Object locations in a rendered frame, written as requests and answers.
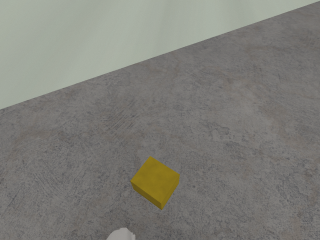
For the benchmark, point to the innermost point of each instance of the carton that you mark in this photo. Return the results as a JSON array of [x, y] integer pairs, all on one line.
[[155, 181]]

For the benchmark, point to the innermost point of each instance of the left robot thigh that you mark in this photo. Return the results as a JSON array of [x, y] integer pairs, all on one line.
[[121, 234]]

